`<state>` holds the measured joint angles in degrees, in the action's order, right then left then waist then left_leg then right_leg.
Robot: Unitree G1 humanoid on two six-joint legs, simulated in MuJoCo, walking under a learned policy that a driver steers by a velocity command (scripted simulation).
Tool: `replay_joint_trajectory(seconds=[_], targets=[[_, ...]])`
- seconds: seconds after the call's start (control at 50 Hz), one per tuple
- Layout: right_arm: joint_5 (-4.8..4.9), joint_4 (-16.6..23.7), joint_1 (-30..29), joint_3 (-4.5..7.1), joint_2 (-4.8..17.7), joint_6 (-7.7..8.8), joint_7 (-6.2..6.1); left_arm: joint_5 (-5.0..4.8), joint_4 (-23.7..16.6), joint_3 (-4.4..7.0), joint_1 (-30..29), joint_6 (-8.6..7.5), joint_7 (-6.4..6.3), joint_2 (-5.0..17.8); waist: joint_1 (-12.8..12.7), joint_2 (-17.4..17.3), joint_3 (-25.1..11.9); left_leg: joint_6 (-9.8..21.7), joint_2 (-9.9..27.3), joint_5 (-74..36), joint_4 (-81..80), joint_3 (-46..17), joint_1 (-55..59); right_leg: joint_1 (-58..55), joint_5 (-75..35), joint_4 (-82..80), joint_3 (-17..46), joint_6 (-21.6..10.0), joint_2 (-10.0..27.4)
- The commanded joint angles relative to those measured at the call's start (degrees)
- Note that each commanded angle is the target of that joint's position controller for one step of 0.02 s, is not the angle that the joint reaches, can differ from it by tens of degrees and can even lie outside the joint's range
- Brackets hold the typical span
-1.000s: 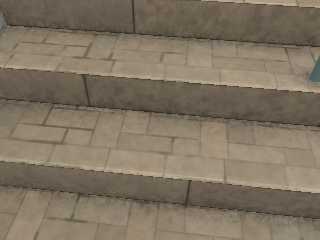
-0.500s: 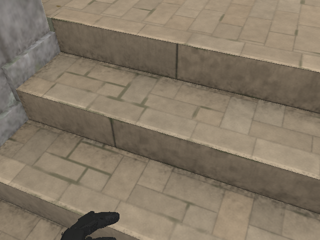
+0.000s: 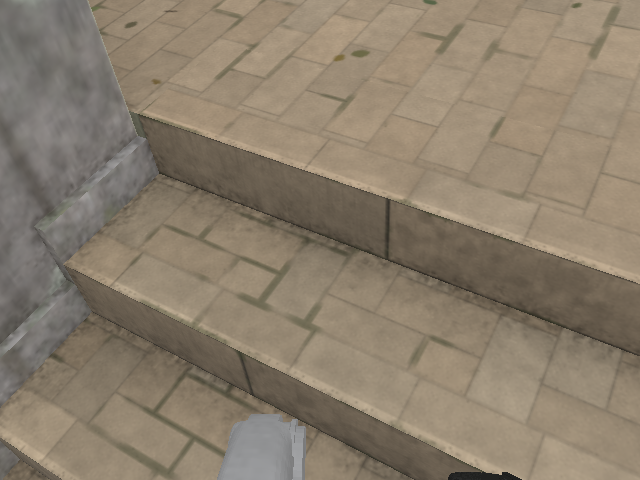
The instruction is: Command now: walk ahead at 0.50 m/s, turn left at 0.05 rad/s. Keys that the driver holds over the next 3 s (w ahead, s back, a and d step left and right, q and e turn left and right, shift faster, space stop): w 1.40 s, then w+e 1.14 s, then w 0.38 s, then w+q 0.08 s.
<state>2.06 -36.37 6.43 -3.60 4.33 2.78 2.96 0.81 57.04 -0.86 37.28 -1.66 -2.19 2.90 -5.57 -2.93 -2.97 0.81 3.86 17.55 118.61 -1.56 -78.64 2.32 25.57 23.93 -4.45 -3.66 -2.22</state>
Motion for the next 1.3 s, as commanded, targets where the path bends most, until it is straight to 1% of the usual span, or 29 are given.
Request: replay_joint_trajectory(seconds=[0.02,0.08,0.1,0.14,0.16,0.18,0.2,0.22,0.26,0.3,0.4,0.52,0.58,0.64,0.66,0.68,0.7,0.74,0.8,0.88,0.96,1.08,1.14,1.18,1.2,1.24,1.26,1.28,1.3], targets=[[0.46,13.3,-21.1,-3.87,-5.8,1.98,1.13,-0.96,0.1,1.53,5.3,1.61,-1.44,6.9,-0.7,3.6,14.1,-1.6,3.5,7.8,-1.6,4.5,-32.1,-10.7,-19.6,-9.3,14.4,-3.4,17.2],[-0.81,22.9,-35.5,-6.34,-6.4,3.72,1.92,-4.77,2.9,0.46,7.1,0.91,-2.35,7.4,-0.7,2.6,9.9,1.0,3.2,-8.1,-36.1,18.0,30.3,27.6,-42.0,-31.3,8.3,-2.1,16.4],[0.55,20.1,-27.5,-3.47,-2.9,4.59,0.8,-4.18,3.1,-0.32,5.8,-2.19,-1.19,8.8,4.2,7.4,1.0,3.1,-3.9,-14.1,-36.1,21.8,54.5,29.2,-88.7,-23.2,5.7,-2.2,14.4],[0.51,11.6,2.8,3.86,12.8,2.8,-2.25,-2.48,0.9,3.87,-1.2,-4.42,0.27,27.0,20.2,26.8,-15.5,6.6,-8.7,-0.4,-52.9,13.5,70.1,4.5,-129.2,-0.8,5.4,-4.8,16.6],[-1.09,7.5,11.5,6.58,19.1,1.18,-2.18,-1.34,-1.0,4.68,-8.2,-3.59,0.06,28.4,24.9,25.4,-17.0,9.2,-7.0,2.7,-64.2,4.6,71.6,-2.1,-128.8,12.0,7.1,-3.7,15.8],[-4.37,2.2,22.4,7.92,24.8,1.19,-1.83,1.68,-2.9,2.97,-7.2,-4.45,-0.35,20.2,22.3,7.2,-24.9,15.3,4.8,-21.3,-70.3,-18.6,91.8,10.1,-76.7,30.1,12.9,-4.1,9.6],[-6.02,-2.8,27.6,8.01,23.8,0.57,-2.71,1.07,-3.3,1.21,-4.8,-6.46,2.29,9.9,17.2,-16.7,-32.4,25.5,18.3,-23.9,-93.8,-52.9,99.5,25.1,-15.3,58.1,19.1,-2.6,-7.0],[-6.12,-4.0,24.4,5.97,14.9,0.65,-3.34,0.44,-3.7,2.72,-8.3,-7.86,5.09,11.5,16.3,-5.7,-27.5,22.4,18.3,-22.3,-98.3,-55.6,90.7,28.3,-12.2,80.9,26.3,-2.6,-6.0],[-2.48,-11.5,15.9,3.47,3.5,1.74,-2.48,-0.77,-15.2,0.4,-26.1,-5.99,5.92,4.6,9.0,3.0,-4.3,15.6,13.7,-1.0,-96.1,-34.8,67.9,45.5,-10.5,97.1,17.3,-5.5,-1.6],[-4.7,-15.6,9.9,1.83,-2.9,2.18,-1.18,-1.09,-17.7,-2.34,-25.9,-4.29,6.76,0.1,1.8,6.9,4.0,9.8,9.9,4.0,-95.2,-17.6,51.4,51.3,-11.3,107.0,17.5,-9.1,0.3],[-5.35,-18.9,12.1,0.82,0.7,1.96,0.15,-3.03,-18.5,-5.38,-26.3,-2.01,4.96,-1.3,-1.2,-0.1,5.8,8.0,8.9,-8.2,-102.2,-0.2,48.2,68.1,-16.6,111.8,13.1,-5.5,0.6],[-1.7,-22.9,22.8,2.6,9.2,1.07,-2.94,1.29,-29.9,-7.46,-51.1,-2.96,3.28,-0.6,4.9,-4.8,0.2,8.3,8.9,-16.1,-113.8,0.6,56.8,62.5,-17.3,78.0,-0.2,-0.4,8.6],[-0.92,-24.1,24.3,4.11,12.8,0.74,-3.47,0.62,-26.1,-5.89,-46.8,-2.78,4.3,1.4,4.3,-6.0,-7.3,7.9,9.4,-61.3,-108.1,7.5,70.6,41.8,-6.1,58.8,-7.7,-3.0,4.3],[-1.84,-23.5,22.9,5.12,16.5,0.93,-3.42,-0.6,-21.5,-1.48,-32.2,-2.68,4.49,9.3,-2.7,-18.1,-11.7,8.6,11.3,-99.0,-89.1,3.8,83.0,27.8,0.2,38.1,0.4,-6.1,0.0],[-2.55,-21.1,22.0,5.01,13.6,2.71,-2.77,0.85,-18.3,0.52,-22.3,-1.76,4.68,14.3,-4.4,-5.3,-16.7,7.2,7.6,-87.2,-75.6,4.0,68.0,11.0,-12.7,32.4,18.0,-11.6,8.1],[-1.77,-20.2,20.3,4.08,6.9,4.32,-1.33,1.38,-13.7,2.71,-12.7,0.27,3.45,19.1,-6.0,17.8,-19.8,3.9,-3.3,-23.5,-54.0,0.0,47.8,-3.8,1.9,3.0,46.1,-18.2,17.1],[-0.64,-19.4,16.1,4.81,4.7,4.91,0.48,2.77,-10.8,2.98,-9.6,0.55,2.41,18.7,-6.2,17.8,-17.4,2.5,-9.9,-6.8,-24.3,-12.5,37.5,-1.5,9.0,-10.5,64.6,-18.3,21.9],[-0.58,-10.4,4.5,3.59,2.0,4.29,1.0,1.32,-8.0,0.3,-19.4,-0.64,3.65,6.9,0.3,8.2,0.6,5.7,-6.3,-10.0,-9.7,-11.6,26.1,18.4,7.3,-3.0,43.3,-12.1,19.8],[-0.76,-9.5,10.4,3.14,2.2,2.77,0.04,1.71,-1.1,-1.17,-18.7,-1.89,4.9,-2.2,8.0,4.0,2.5,9.0,-6.1,-16.8,-8.3,-11.9,26.0,22.7,-5.8,1.3,22.0,-5.8,12.5],[-1.42,-8.4,8.8,0.24,-1.7,1.03,0.16,1.88,1.9,-1.26,-15.1,-1.66,5.52,0.7,10.0,2.8,4.8,9.1,-6.0,-15.2,-6.1,-10.7,10.8,19.2,-13.7,-1.2,12.3,-3.5,10.9],[-2.68,-6.1,1.7,-0.16,0.7,0.83,-0.9,1.78,2.8,-1.36,-11.0,-2.62,3.71,5.1,7.9,6.1,1.8,3.1,-3.8,-21.1,-14.7,-0.7,10.6,20.0,-21.6,-5.2,10.1,-5.4,10.5],[-0.34,2.0,-16.2,-2.43,-2.0,2.16,-0.74,1.21,6.9,-0.69,5.6,-0.83,0.09,6.8,-0.8,8.1,6.0,1.4,1.0,-6.0,-7.9,0.1,-22.6,-12.3,-29.3,-6.5,18.2,-3.9,17.7],[-0.45,9.3,-26.8,-4.51,-2.2,2.87,1.66,-0.13,6.8,-0.81,5.6,1.19,-1.39,6.5,-1.4,5.2,8.1,1.3,3.8,-7.8,-23.3,12.3,-5.9,1.3,-32.3,-19.9,12.5,-3.8,16.8],[0.53,11.5,-29.4,-4.47,-1.9,3.12,2.31,-2.48,8.2,-1.47,6.5,-0.07,-1.01,6.2,0.7,5.4,4.6,3.9,-1.4,-4.2,-43.9,22.1,32.8,14.5,-68.1,-24.4,5.6,-3.5,14.6],[0.15,9.4,-19.7,-2.95,-0.2,3.69,1.7,-1.43,9.1,-0.95,8.2,-1.44,0.32,10.7,5.3,15.0,-1.7,5.8,-5.9,1.1,-41.4,22.1,44.5,9.4,-98.4,-15.5,3.7,-5.0,15.5],[-0.76,3.4,1.7,2.55,11.1,2.16,0.83,-0.67,6.6,1.65,-0.9,-2.15,0.98,21.5,18.8,22.6,-12.0,10.4,-5.9,6.3,-56.3,9.4,54.0,-7.3,-118.0,2.1,5.1,-5.3,16.6],[-3.13,-0.6,14.5,4.96,17.1,1.57,1.11,0.53,3.5,2.01,-5.9,-3.15,0.68,21.6,23.7,16.5,-20.5,14.9,-0.3,1.4,-61.9,-8.7,73.8,3.4,-109.1,17.2,9.3,-5.8,14.9],[-5.05,-5.5,22.6,7.26,21.9,0.56,-0.32,-0.61,2.1,0.67,-3.1,-5.02,2.28,11.9,19.9,-8.5,-28.7,24.8,11.7,8.8,-86.5,-41.1,91.9,23.3,-59.5,41.7,12.4,-3.4,0.6],[-6.39,-7.2,22.0,6.44,18.7,-0.29,-1.81,0.56,3.7,1.13,-4.3,-6.88,4.6,9.5,17.9,-9.7,-30.4,24.9,16.8,7.2,-102.0,-59.4,88.3,27.1,-19.7,68.5,21.7,-2.9,-6.5]])
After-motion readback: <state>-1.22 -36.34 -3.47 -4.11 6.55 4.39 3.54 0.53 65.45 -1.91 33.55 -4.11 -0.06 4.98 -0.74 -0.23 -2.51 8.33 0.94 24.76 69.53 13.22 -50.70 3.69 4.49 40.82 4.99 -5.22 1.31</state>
